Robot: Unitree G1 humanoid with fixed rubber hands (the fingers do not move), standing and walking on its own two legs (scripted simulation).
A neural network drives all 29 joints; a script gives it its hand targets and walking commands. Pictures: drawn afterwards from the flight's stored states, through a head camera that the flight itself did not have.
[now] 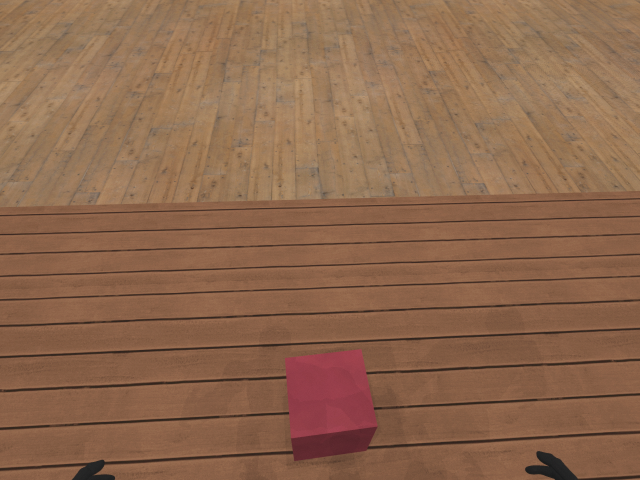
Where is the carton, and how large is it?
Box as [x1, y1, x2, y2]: [285, 349, 377, 460]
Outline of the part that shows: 360,349 285,358 290,431 294,460 361,451 366,449 377,426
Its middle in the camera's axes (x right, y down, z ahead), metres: +0.02 +0.47 +1.09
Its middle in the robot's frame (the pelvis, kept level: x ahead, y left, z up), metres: +0.41 -0.03 -0.66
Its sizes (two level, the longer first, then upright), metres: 0.210 0.200 0.250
